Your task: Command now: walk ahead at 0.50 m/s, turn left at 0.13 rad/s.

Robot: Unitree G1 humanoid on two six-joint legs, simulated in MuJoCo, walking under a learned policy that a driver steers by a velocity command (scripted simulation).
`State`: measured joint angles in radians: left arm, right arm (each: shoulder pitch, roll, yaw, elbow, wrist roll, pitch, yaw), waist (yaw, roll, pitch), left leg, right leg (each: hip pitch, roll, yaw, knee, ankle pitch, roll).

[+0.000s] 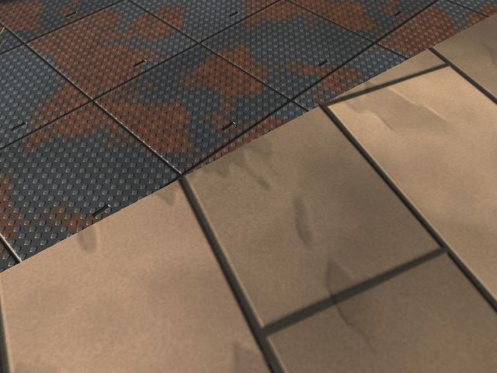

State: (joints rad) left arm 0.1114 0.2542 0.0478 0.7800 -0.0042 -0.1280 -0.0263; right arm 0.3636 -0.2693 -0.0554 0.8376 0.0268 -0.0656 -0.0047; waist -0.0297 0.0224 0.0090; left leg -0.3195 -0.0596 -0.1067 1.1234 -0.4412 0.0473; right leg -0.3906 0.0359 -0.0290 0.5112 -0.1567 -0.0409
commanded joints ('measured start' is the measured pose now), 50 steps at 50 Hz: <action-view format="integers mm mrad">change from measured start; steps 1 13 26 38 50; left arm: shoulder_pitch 125 250 171 -1 346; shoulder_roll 95 178 157 50 291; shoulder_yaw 23 42 30 20 98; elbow -10 67 22 -49 -46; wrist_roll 8 -20 -28 -15 2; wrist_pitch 13 29 32 80 80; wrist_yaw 0 18 27 -1 8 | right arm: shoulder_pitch -118 -347 -99 -98 62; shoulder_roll -118 -34 -98 -136 -42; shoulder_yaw -29 3 -27 -50 1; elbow -117 -197 -129 -44 -1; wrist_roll -22 -10 -31 -37 -1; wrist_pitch -27 -25 -32 -49 -31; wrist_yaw -3 20 22 -8 5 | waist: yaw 75 110 -27 -13 133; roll -43 -91 57 13 -237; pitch -16 27 -81 57 -416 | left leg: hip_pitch -436 -276 329 225 -306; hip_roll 141 132 361 299 33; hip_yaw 4 100 -213 231 128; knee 70 -524 -870 -1009 251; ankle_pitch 107 511 268 515 -169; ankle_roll -2 -44 168 116 -28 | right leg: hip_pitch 372 280 -339 -295 804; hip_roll -290 -226 -144 -155 -479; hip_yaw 404 122 129 72 791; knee -279 -363 700 262 -141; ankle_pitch -40 198 -195 248 23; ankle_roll -181 -156 12 31 -383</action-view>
